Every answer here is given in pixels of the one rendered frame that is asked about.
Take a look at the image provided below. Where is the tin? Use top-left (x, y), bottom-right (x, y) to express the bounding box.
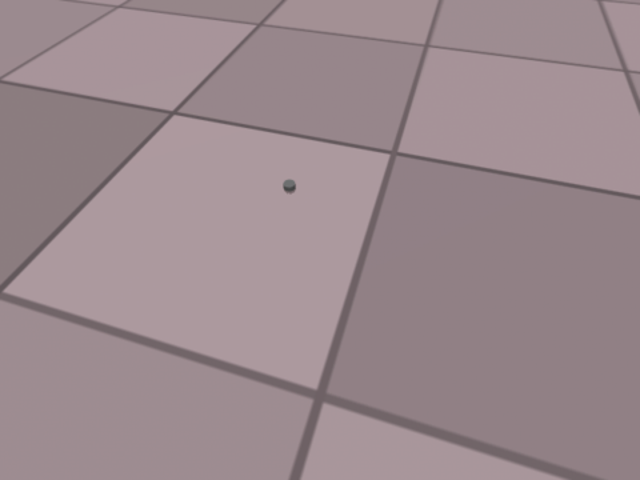
top-left (283, 179), bottom-right (296, 192)

